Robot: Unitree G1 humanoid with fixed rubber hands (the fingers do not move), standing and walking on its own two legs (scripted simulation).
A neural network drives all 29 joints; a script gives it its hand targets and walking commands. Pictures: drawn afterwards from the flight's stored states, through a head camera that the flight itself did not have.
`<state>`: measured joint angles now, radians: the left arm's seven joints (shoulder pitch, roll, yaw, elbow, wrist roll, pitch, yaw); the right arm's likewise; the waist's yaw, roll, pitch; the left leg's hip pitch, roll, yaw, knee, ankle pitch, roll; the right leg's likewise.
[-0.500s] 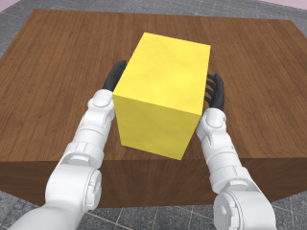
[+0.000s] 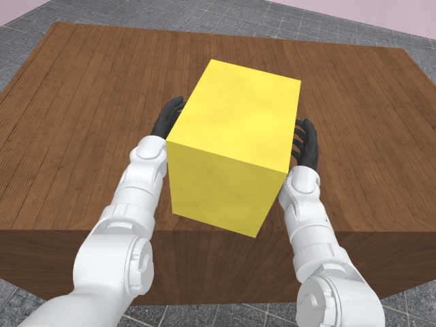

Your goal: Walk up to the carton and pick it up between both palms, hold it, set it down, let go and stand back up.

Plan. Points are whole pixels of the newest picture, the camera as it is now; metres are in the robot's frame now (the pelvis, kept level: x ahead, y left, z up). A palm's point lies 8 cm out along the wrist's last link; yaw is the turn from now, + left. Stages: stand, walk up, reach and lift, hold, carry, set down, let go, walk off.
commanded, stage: reach and lift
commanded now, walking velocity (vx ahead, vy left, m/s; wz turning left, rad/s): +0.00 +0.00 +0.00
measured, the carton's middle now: (233, 150) +0.42 -0.01 +0.08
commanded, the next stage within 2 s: none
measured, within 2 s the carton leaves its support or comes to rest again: leaves its support in 1.08 s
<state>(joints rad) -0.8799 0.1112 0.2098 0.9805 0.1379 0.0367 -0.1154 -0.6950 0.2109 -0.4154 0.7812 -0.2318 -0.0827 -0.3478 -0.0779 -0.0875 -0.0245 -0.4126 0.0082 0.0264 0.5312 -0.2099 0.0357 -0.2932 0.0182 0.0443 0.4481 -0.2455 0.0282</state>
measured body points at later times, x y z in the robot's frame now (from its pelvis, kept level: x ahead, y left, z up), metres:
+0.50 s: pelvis +0.00 +0.00 +0.00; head +0.04 +0.05 +0.45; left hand +0.45 +0.12 +0.09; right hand +0.39 -0.14 +0.10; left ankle +0.03 +0.09 -0.74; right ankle -0.01 -0.15 -0.74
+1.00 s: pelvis +0.00 +0.00 +0.00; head +0.03 +0.05 +0.45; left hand +0.45 +0.12 +0.09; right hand +0.39 -0.14 +0.10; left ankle +0.04 +0.09 -0.74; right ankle -0.01 -0.15 -0.74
